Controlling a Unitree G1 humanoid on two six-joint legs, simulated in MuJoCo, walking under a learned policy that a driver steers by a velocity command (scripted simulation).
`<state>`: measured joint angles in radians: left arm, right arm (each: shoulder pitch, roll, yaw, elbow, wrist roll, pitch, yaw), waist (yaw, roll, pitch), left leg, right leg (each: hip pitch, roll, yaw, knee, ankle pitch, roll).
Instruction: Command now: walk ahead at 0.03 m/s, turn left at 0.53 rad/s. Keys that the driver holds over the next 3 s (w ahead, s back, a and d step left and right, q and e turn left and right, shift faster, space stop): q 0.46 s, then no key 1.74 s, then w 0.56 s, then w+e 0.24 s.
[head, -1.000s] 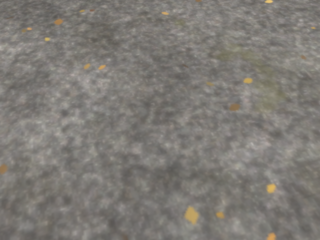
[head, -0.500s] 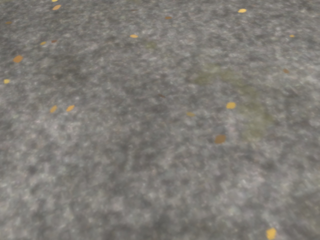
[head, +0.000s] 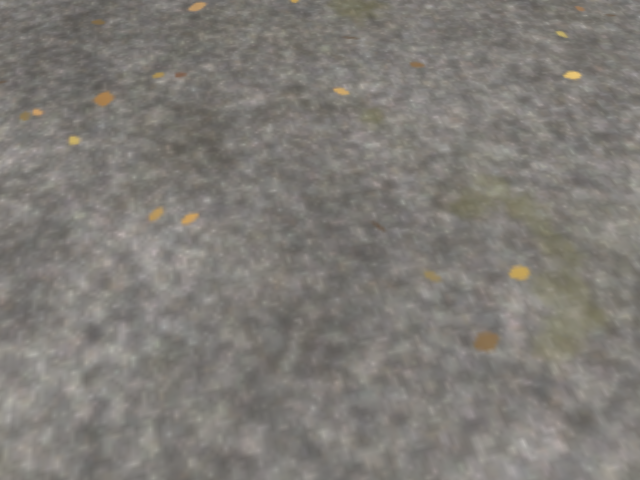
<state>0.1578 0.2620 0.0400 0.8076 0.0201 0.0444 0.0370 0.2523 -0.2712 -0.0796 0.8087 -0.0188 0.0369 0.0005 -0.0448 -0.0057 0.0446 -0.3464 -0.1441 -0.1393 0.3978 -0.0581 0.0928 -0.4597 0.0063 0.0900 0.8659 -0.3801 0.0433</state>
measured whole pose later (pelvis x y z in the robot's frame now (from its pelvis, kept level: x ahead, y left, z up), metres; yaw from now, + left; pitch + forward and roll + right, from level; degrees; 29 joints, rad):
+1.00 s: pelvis -0.01 -0.02 +0.00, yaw +23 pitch -1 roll +1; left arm 0.27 0.26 0.03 0.87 0.02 0.05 0.02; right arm 0.17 -0.21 0.01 0.83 -0.01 0.01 -0.02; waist 0.02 -0.03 0.04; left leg -0.18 -0.08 -0.01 0.45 -0.24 0.06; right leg -0.18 -0.03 0.01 0.47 -0.25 0.01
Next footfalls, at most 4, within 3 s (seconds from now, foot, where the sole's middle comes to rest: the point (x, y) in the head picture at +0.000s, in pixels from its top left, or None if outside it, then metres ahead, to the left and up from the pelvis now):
0.14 right None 0.05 -0.13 -0.78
0.62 left None -0.01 0.07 -0.78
1.00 right None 0.06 -0.13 -0.78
2.98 right None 0.41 0.10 -0.78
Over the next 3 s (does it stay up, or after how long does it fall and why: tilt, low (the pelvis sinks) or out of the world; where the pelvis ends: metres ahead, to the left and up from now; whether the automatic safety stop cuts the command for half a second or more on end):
stays up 0.26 0.09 -0.03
